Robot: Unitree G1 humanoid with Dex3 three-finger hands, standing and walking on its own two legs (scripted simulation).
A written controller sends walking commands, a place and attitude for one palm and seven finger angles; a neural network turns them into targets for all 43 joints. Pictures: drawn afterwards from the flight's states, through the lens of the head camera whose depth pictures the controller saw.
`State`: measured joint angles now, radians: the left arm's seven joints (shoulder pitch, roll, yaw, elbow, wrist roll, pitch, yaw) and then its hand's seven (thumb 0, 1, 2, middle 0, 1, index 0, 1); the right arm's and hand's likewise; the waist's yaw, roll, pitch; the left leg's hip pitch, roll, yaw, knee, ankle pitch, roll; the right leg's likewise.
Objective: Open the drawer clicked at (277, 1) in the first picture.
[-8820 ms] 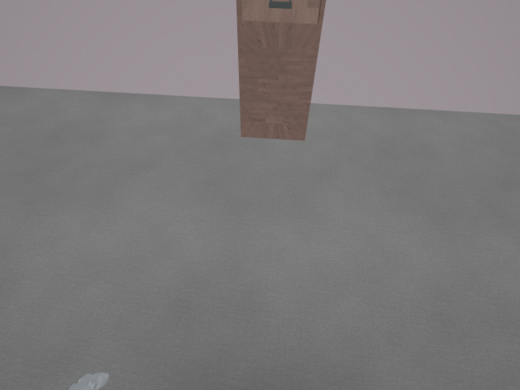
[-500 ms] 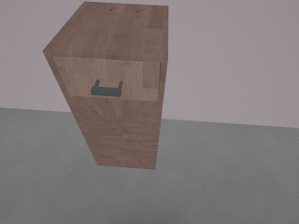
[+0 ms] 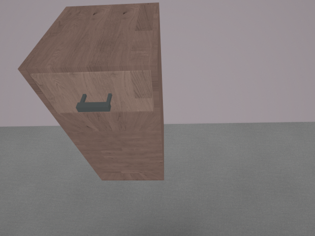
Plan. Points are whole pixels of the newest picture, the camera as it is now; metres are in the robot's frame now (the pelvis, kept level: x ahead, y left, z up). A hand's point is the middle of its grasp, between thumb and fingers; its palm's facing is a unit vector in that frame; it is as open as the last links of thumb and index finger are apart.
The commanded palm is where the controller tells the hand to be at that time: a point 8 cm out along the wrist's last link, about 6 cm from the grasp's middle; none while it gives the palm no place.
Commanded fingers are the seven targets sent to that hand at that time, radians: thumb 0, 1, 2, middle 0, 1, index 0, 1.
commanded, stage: come to a stop and stand still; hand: left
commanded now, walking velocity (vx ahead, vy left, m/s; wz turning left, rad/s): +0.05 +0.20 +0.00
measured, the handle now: (95, 101) +0.49 +0.25 +0.03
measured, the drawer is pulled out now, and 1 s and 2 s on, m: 0.00 0.00 0.00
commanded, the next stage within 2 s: look again from close up in 0.70 s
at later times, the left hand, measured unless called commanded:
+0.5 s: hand out of the picture -0.06 +0.20 -0.17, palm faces +0.12 -0.97 -0.22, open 7.4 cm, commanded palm none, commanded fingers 0.00 0.90 0.90 -0.20 -0.30 -0.20 -0.30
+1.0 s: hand out of the picture -0.01 +0.14 -0.16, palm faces +0.04 -0.97 -0.23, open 7.3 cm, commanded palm none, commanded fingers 0.00 0.90 0.90 -0.20 -0.30 -0.20 -0.30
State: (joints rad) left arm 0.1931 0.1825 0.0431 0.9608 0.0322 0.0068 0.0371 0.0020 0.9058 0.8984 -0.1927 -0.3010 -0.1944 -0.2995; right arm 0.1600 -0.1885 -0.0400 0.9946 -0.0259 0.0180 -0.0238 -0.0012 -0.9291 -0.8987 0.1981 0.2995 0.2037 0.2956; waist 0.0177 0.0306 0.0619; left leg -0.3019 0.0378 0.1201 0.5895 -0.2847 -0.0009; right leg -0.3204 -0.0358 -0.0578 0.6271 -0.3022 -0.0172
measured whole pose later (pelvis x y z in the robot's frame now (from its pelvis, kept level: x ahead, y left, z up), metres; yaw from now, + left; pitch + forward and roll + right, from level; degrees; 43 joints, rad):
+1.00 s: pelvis -0.01 -0.03 +0.01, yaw +2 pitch +1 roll +0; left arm 0.30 0.13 0.00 1.11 0.01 -0.03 0.05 0.02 0.93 0.90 -0.20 -0.30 -0.20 -0.30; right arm 0.33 -0.14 0.00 1.08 -0.01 -0.02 -0.02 0.01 -0.91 -0.90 0.19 0.30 0.20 0.29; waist -0.03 0.05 0.01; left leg -0.20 0.03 0.03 0.55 -0.37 -0.01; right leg -0.25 0.05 -0.08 0.55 -0.32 -0.08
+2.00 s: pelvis -0.07 -0.01 -0.02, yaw +1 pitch +5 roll +1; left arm 0.29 0.31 -0.19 0.10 1.13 0.06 0.51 0.00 0.40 0.69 -0.26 -0.61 -0.26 -0.61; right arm 0.02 -0.22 -0.01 0.53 -0.06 0.07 0.01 0.01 -0.91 -0.90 0.19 0.30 0.20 0.30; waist 0.12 0.01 -0.08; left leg -0.49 -0.02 0.03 0.80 -0.40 0.01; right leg -0.57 0.00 -0.05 0.82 -0.34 -0.06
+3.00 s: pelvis -0.03 +0.00 +0.02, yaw +2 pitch +0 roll +0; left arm -0.20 0.51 -0.07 0.02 0.90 0.15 -0.04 0.00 -0.49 0.30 -0.31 -1.20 -0.32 -1.20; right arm 0.07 -0.26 0.04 0.64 0.02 0.13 -0.03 0.01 -0.91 -0.90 0.20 0.30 0.20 0.30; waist 0.10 0.10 0.00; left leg -0.13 -0.03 0.01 0.40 -0.26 0.03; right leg -0.21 0.00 -0.06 0.42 -0.21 -0.03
